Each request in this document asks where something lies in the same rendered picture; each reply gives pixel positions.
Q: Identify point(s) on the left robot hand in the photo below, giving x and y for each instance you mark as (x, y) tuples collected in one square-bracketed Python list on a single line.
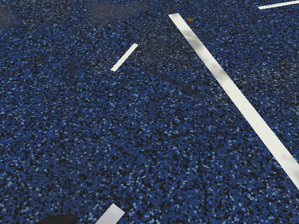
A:
[(60, 219)]

